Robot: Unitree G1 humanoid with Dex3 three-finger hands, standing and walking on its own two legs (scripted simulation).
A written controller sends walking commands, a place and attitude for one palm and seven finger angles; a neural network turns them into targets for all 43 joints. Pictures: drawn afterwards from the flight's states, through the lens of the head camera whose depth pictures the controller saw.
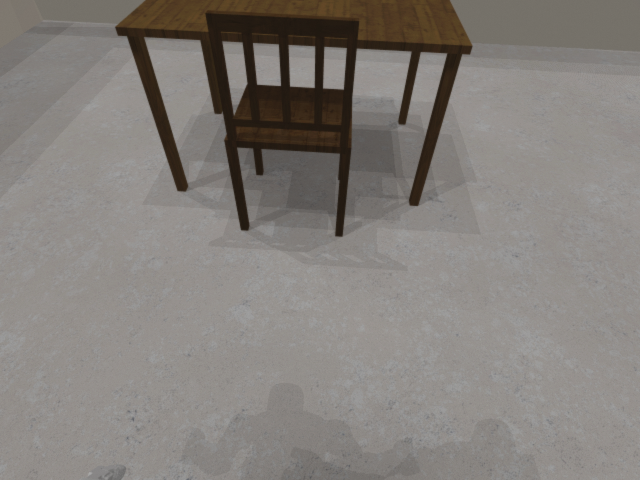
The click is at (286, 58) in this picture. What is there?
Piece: chair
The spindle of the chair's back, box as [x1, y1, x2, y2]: [278, 35, 290, 121]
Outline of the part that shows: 278,35 283,121 290,121 287,35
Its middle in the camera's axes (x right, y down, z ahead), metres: -0.11 -0.49 +1.20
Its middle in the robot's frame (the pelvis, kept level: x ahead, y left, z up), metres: +1.21 +0.17 -0.08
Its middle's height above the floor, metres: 0.68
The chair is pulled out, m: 0.00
